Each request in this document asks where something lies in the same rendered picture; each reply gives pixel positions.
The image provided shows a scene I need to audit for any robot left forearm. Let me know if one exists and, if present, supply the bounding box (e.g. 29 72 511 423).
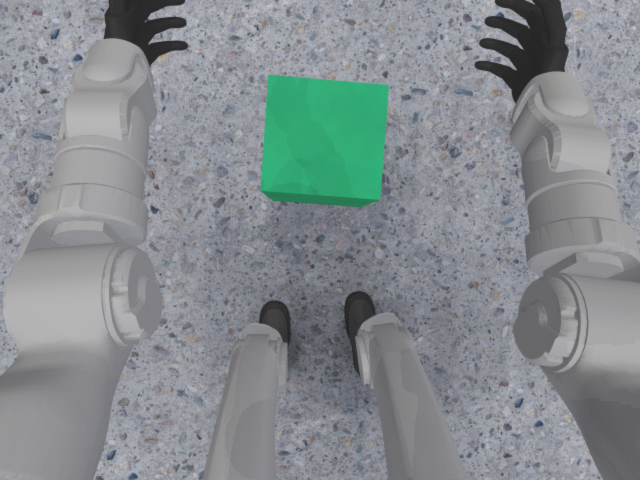
3 38 157 343

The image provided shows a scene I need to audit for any right robot foot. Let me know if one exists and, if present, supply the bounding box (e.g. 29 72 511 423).
344 291 376 375

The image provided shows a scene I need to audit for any left robot hand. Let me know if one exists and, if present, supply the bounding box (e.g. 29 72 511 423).
104 0 188 68

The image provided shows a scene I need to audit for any robot right upper arm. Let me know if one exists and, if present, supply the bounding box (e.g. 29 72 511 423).
513 272 640 480

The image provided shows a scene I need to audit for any robot right forearm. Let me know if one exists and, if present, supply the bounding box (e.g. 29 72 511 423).
510 71 640 283

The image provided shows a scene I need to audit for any robot left upper arm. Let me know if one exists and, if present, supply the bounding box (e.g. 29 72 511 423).
0 243 163 480

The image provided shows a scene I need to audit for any carton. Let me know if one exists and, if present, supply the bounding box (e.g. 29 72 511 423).
260 75 389 207

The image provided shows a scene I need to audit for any right robot hand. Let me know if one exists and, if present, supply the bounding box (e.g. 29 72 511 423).
475 0 569 103

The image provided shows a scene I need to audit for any left robot shin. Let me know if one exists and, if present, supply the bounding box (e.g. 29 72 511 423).
229 323 283 366

